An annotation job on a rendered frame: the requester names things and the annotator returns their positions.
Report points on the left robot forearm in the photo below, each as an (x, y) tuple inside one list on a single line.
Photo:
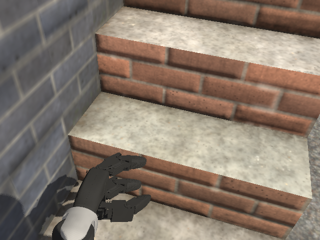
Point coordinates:
[(78, 223)]

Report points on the left robot hand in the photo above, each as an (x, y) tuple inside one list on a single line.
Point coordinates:
[(97, 187)]

